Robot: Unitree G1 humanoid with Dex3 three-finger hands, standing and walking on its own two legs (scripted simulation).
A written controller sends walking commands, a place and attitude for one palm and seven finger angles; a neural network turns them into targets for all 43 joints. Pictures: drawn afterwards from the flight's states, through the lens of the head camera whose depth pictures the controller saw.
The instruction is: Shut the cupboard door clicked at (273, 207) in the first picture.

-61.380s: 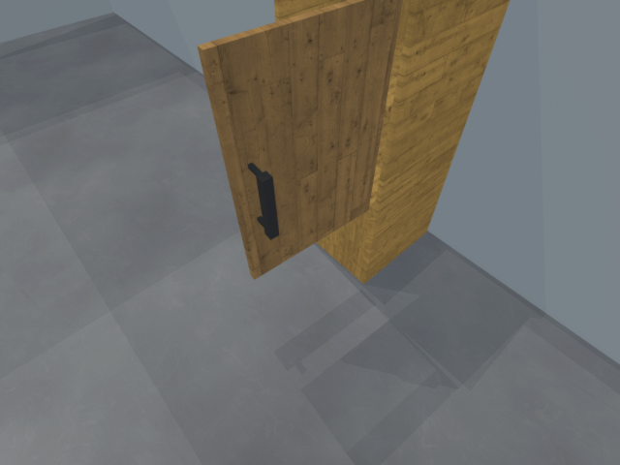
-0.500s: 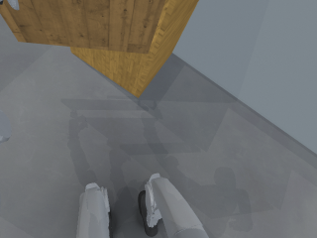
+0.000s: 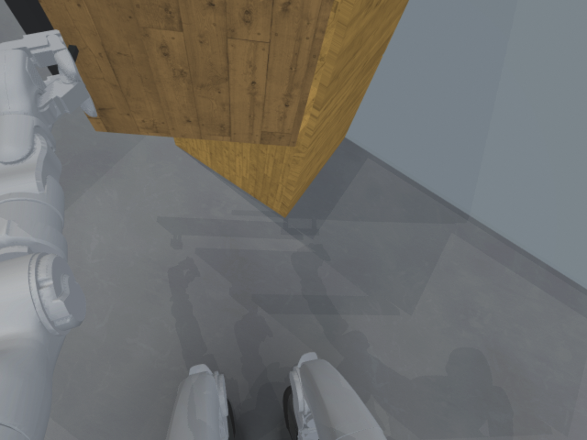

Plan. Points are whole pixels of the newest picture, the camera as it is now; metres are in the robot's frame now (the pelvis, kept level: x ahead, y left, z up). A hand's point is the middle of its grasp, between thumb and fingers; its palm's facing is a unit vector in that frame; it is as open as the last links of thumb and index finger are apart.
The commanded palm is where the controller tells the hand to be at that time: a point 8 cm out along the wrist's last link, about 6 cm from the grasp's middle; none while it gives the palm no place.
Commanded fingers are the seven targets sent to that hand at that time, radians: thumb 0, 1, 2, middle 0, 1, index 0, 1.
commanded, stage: pull the fist back off the door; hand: left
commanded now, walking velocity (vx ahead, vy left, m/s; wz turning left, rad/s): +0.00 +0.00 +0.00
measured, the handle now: (42, 16) +0.67 +0.25 +0.06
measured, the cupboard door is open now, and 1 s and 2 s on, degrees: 34 34 34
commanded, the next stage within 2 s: draw the hand back to the body in 0.36 s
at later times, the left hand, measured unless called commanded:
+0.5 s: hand (89, 134) +0.49 +0.18 +0.06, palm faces +0.10 -1.00 -0.02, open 3.1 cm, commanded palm +0.46 +0.22 +0.06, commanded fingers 0.00 0.90 0.90 -1.30 -1.50 -1.30 -1.50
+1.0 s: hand out of the picture +0.35 +0.23 +0.15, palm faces +0.05 -1.00 -0.02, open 3.1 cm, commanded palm +0.31 +0.27 +0.16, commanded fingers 0.00 0.90 0.90 -1.11 -1.29 -1.11 -1.29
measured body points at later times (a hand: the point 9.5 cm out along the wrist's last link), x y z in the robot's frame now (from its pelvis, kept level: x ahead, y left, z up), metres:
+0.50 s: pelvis -0.01 -0.01 +0.00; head +0.13 +0.02 +0.43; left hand +0.48 +0.24 +0.06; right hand +0.06 -0.27 -0.11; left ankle +0.02 +0.09 -0.61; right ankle +0.01 -0.11 -0.61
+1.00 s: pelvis +0.01 +0.00 +0.07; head +0.05 +0.02 +0.52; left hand +0.35 +0.28 +0.15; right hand +0.14 -0.26 -0.02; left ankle +0.02 +0.09 -0.61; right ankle +0.01 -0.11 -0.61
